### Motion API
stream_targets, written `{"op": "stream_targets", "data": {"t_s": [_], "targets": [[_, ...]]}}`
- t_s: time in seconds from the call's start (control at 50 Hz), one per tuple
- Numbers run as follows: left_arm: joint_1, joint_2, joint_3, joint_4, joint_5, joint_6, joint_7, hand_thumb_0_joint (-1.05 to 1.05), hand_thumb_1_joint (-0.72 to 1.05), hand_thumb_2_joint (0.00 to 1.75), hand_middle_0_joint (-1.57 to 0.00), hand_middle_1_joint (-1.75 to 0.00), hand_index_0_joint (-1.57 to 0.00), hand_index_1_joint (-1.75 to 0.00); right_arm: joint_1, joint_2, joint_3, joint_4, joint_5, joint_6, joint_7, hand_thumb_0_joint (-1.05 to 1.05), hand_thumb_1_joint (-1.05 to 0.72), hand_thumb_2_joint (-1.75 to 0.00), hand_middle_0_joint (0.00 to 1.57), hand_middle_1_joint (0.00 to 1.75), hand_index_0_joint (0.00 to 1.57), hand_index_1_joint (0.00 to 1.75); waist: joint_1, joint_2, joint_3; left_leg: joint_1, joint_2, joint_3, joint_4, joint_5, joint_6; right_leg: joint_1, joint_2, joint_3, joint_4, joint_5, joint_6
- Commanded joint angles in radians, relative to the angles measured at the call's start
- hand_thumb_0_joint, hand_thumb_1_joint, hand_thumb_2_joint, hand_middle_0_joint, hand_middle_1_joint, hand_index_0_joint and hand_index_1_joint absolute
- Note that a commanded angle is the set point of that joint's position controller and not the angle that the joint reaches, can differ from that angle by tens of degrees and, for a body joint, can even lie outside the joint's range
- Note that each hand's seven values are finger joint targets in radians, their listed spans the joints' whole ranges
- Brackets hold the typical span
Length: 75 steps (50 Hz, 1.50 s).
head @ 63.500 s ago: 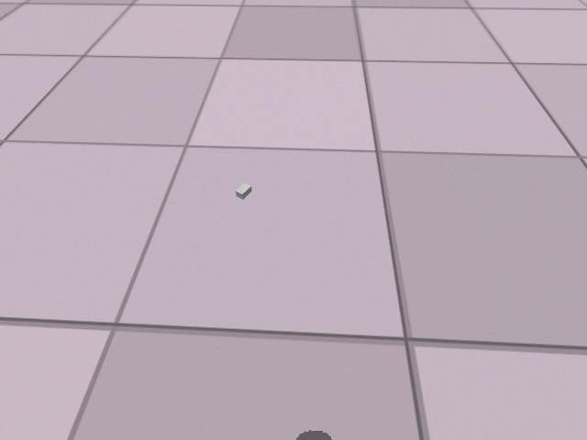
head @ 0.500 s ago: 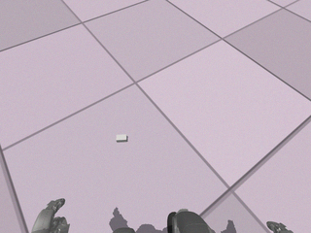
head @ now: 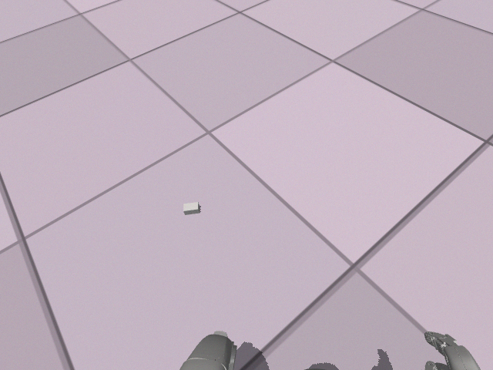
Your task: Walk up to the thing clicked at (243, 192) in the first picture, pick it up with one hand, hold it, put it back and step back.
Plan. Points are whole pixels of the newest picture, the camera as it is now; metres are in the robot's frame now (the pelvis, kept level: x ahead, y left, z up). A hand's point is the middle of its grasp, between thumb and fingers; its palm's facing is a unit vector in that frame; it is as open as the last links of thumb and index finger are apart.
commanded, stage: step back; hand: left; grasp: from above
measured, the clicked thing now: (191, 208) +0.85 +0.36 -0.74
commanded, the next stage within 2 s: stand in 1.50 s
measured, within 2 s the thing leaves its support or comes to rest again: neither
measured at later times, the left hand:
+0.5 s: hand out of the picture -0.10 +0.25 -0.14, palm faces +0.11 -0.92 -0.37, open 7.4 cm
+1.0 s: hand out of the picture -0.21 +0.28 -0.14, palm faces +0.10 -0.90 -0.42, open 7.4 cm
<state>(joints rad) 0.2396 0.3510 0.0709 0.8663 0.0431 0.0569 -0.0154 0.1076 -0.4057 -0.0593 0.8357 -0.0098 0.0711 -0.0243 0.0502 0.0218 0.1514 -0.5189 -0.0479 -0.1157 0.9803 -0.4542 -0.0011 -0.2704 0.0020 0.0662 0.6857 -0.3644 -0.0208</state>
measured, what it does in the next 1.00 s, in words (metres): walks backwards: left foot, then right foot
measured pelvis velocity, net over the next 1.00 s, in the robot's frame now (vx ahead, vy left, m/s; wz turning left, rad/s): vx -0.21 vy -0.01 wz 0.10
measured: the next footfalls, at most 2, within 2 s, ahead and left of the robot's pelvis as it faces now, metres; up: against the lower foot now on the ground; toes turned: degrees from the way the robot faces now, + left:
left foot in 0.28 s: -0.11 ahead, +0.10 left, +0.00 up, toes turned +6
right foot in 0.60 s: -0.20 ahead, -0.16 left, +0.00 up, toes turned +6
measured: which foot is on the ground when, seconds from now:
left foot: up 0.00-0.26, down 0.28-0.62, up 0.64-0.94, down 0.96-1.00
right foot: down 0.00-0.30, up 0.32-0.58, down 0.60-1.00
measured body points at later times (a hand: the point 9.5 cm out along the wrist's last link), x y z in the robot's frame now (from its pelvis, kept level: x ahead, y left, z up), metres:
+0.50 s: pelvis -0.17 -0.02 +0.01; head -0.13 +0.00 +0.45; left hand -0.10 +0.30 -0.12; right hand -0.04 -0.32 -0.10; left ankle -0.15 +0.10 -0.72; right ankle -0.20 -0.16 -0.65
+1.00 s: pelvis -0.21 -0.01 +0.00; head -0.18 -0.01 +0.45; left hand -0.22 +0.32 -0.11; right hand -0.11 -0.32 -0.12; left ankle -0.20 +0.12 -0.72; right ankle -0.24 -0.16 -0.72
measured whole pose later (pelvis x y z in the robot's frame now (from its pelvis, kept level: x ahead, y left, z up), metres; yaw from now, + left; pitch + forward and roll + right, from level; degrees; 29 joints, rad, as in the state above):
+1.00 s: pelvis -0.21 -0.01 +0.00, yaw +6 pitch -3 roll +2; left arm 0.26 0.42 0.07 0.95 0.03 -0.02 0.00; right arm 0.22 -0.38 -0.08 0.98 -0.04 -0.01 0.03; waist 0.04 -0.04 0.11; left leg -0.25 -0.02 0.02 0.57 -0.26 -0.01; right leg -0.21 -0.08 0.03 0.70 -0.41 0.00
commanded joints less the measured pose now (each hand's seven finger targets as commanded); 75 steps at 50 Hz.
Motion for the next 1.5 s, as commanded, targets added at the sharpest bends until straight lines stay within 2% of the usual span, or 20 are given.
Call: {"op": "stream_targets", "data": {"t_s": [0.0,0.1,0.2,0.24,0.28,0.32,0.38,0.48,0.56,0.62,0.64,0.7,0.84,0.92,1.0,1.08,1.2,1.26,1.34,1.48], "targets": [[-0.205,0.261,0.080,-0.147,0.002,-0.036,0.035,0.00,0.90,0.90,-0.20,-0.30,-0.20,-0.30,0.096,-0.164,-0.043,-0.033,0.010,-0.034,-0.012,0.00,-0.90,-0.90,0.20,0.30,0.20,0.30,-0.089,-0.168,-0.071,0.045,-0.090,-0.055,0.253,0.035,-0.006,-0.129,-0.172,0.107,-0.294,0.238,-0.122],[-0.039,0.236,0.075,-0.139,0.003,-0.030,0.052,0.00,0.90,0.90,-0.20,-0.30,-0.20,-0.30,0.063,-0.147,-0.025,-0.054,-0.004,-0.055,-0.020,0.00,-0.90,-0.90,0.20,0.30,0.20,0.30,0.015,-0.201,-0.161,-0.061,-0.054,0.006,0.029,-0.080,-0.036,0.239,-0.228,0.140,-0.193,0.528,-0.185],[-0.085,0.277,0.071,-0.163,-0.010,-0.018,0.060,0.00,0.90,0.90,-0.20,-0.30,-0.20,-0.30,0.161,-0.152,-0.039,-0.028,-0.019,-0.053,-0.012,0.00,-0.90,-0.90,0.20,0.30,0.20,0.30,-0.017,-0.241,-0.249,0.165,0.030,0.071,-0.327,-0.021,0.002,0.217,-0.291,0.175,-0.123,0.618,-0.172],[-0.136,0.277,0.058,-0.179,-0.020,-0.008,0.053,0.00,0.90,0.90,-0.20,-0.30,-0.20,-0.30,0.247,-0.162,-0.052,0.011,-0.018,-0.049,-0.006,0.00,-0.90,-0.90,0.20,0.30,0.20,0.30,-0.070,-0.171,-0.272,0.320,0.026,0.097,-0.554,0.216,0.036,0.109,-0.250,0.129,-0.069,0.487,-0.110],[-0.125,0.202,0.035,-0.185,-0.031,-0.008,0.050,0.00,0.90,0.90,-0.20,-0.30,-0.20,-0.30,0.175,-0.280,-0.079,-0.014,-0.038,-0.040,0.003,0.00,-0.90,-0.90,0.20,0.30,0.20,0.30,-0.055,0.194,-0.225,0.400,0.322,-0.319,-0.632,0.447,0.172,-0.220,-0.001,-0.056,0.201,-0.065,0.000],[-0.185,0.254,0.060,-0.174,-0.020,-0.005,0.068,0.00,0.90,0.90,-0.20,-0.30,-0.20,-0.30,0.042,-0.339,-0.083,-0.062,-0.041,-0.045,0.005,0.00,-0.90,-0.90,0.20,0.30,0.20,0.30,-0.077,0.228,-0.152,0.083,0.471,-0.408,-0.668,0.474,0.337,-0.112,0.035,0.050,0.538,-0.307,0.019],[-0.103,0.232,0.057,-0.109,-0.040,0.001,0.053,0.00,0.90,0.90,-0.20,-0.30,-0.20,-0.30,-0.038,-0.208,-0.043,-0.081,-0.052,-0.049,-0.004,0.00,-0.90,-0.90,0.20,0.30,0.20,0.30,-0.010,0.076,-0.132,0.157,0.259,-0.095,-0.577,0.585,0.215,-0.166,0.103,0.100,0.651,-0.146,0.007],[-0.058,0.205,0.033,-0.070,-0.023,-0.050,0.030,0.00,0.90,0.90,-0.20,-0.30,-0.20,-0.30,0.041,-0.184,-0.049,-0.049,-0.028,-0.065,0.012,0.00,-0.90,-0.90,0.20,0.30,0.20,0.30,-0.069,0.142,-0.177,0.436,0.236,-0.102,-0.584,0.055,0.198,-0.182,0.021,0.012,0.140,-0.140,0.041],[0.050,0.208,0.045,0.018,-0.012,-0.098,0.034,0.00,0.90,0.90,-0.20,-0.30,-0.20,-0.30,0.054,-0.227,-0.065,-0.034,-0.039,-0.037,0.029,0.00,-0.90,-0.90,0.20,0.30,0.20,0.30,-0.045,0.135,-0.187,0.303,0.229,-0.049,-0.467,0.061,0.167,0.125,0.036,-0.055,-0.416,-0.035,-0.005],[-0.005,0.360,0.083,0.003,0.012,-0.115,0.045,0.00,0.90,0.90,-0.20,-0.30,-0.20,-0.30,-0.019,-0.145,-0.038,-0.066,-0.038,-0.045,0.023,0.00,-0.90,-0.90,0.20,0.30,0.20,0.30,0.008,-0.110,-0.071,-0.077,0.075,0.008,-0.156,-0.081,0.004,0.067,-0.342,0.511,-0.443,-0.283,-0.181],[-0.097,0.405,0.084,-0.014,0.015,-0.113,0.047,0.00,0.90,0.90,-0.20,-0.30,-0.20,-0.30,-0.042,-0.193,-0.060,-0.048,-0.036,-0.050,0.021,0.00,-0.90,-0.90,0.20,0.30,0.20,0.30,-0.009,-0.178,0.010,0.073,0.108,-0.049,-0.062,-0.057,0.000,-0.193,-0.412,0.582,-0.484,-0.422,-0.239],[-0.102,0.281,0.057,0.000,-0.003,-0.126,0.040,0.00,0.90,0.90,-0.20,-0.30,-0.20,-0.30,0.008,-0.175,-0.057,0.002,-0.014,-0.065,0.045,0.00,-0.90,-0.90,0.20,0.30,0.20,0.30,-0.047,-0.107,0.025,0.032,0.059,0.003,-0.108,0.087,-0.005,-0.017,-0.207,0.255,-0.429,-0.188,-0.138],[-0.003,0.331,0.074,0.015,-0.002,-0.117,0.022,0.00,0.90,0.90,-0.20,-0.30,-0.20,-0.30,0.002,-0.177,-0.060,0.007,-0.028,-0.094,0.057,0.00,-0.90,-0.90,0.20,0.30,0.20,0.30,0.007,-0.230,-0.027,0.054,0.069,0.087,-0.269,0.011,-0.011,0.094,-0.242,0.221,-0.397,-0.152,-0.158],[-0.031,0.280,0.036,-0.003,-0.017,-0.098,0.018,0.00,0.90,0.90,-0.20,-0.30,-0.20,-0.30,0.100,-0.146,-0.067,0.062,-0.024,-0.118,0.047,0.00,-0.90,-0.90,0.20,0.30,0.20,0.30,-0.053,-0.142,-0.128,0.374,0.011,0.173,-0.564,0.196,0.003,0.037,-0.164,0.046,-0.149,0.260,-0.099],[-0.064,0.261,0.024,-0.027,-0.021,-0.090,0.033,0.00,0.90,0.90,-0.20,-0.30,-0.20,-0.30,0.221,-0.330,-0.115,0.079,-0.017,-0.127,0.027,0.00,-0.90,-0.90,0.20,0.30,0.20,0.30,-0.109,0.135,-0.168,0.515,0.469,-0.474,-0.705,0.074,0.292,-0.305,-0.032,0.027,0.357,-0.230,-0.018],[-0.002,0.240,0.024,0.008,-0.031,-0.092,0.015,0.00,0.90,0.90,-0.20,-0.30,-0.20,-0.30,0.126,-0.217,-0.071,0.042,-0.016,-0.134,0.017,0.00,-0.90,-0.90,0.20,0.30,0.20,0.30,-0.041,0.101,-0.103,0.414,0.287,-0.101,-0.624,0.441,0.184,-0.240,-0.061,-0.007,0.280,-0.095,-0.011],[-0.036,0.204,0.029,0.031,-0.039,-0.084,0.016,0.00,0.90,0.90,-0.20,-0.30,-0.20,-0.30,0.059,-0.197,-0.046,0.028,-0.017,-0.111,0.011,0.00,-0.90,-0.90,0.20,0.30,0.20,0.30,-0.040,0.191,-0.097,0.237,0.264,0.004,-0.546,0.600,0.171,-0.001,-0.035,-0.095,0.008,0.049,0.014],[0.003,0.225,0.041,0.074,-0.028,-0.088,0.026,0.00,0.90,0.90,-0.20,-0.30,-0.20,-0.30,0.020,-0.169,-0.030,0.023,0.000,-0.088,0.008,0.00,-0.90,-0.90,0.20,0.30,0.20,0.30,0.002,0.104,-0.161,0.152,0.203,0.029,-0.408,0.417,0.101,0.198,-0.007,-0.098,-0.183,0.223,0.001],[-0.180,0.338,0.053,0.018,-0.014,-0.096,0.030,0.00,0.90,0.90,-0.20,-0.30,-0.20,-0.30,0.124,-0.153,-0.028,0.085,0.001,-0.062,-0.008,0.00,-0.90,-0.90,0.20,0.30,0.20,0.30,-0.043,-0.185,-0.147,0.236,0.061,0.061,-0.072,-0.166,0.003,-0.081,-0.377,0.396,-0.380,0.037,-0.230],[-0.208,0.269,0.022,0.064,-0.029,-0.088,0.024,0.00,0.90,0.90,-0.20,-0.30,-0.20,-0.30,0.181,-0.118,-0.022,0.148,-0.002,-0.094,0.008,0.00,-0.90,-0.90,0.20,0.30,0.20,0.30,-0.100,-0.210,-0.199,0.371,0.072,0.107,-0.517,0.139,0.020,-0.023,-0.202,0.111,-0.257,0.182,-0.096]]}}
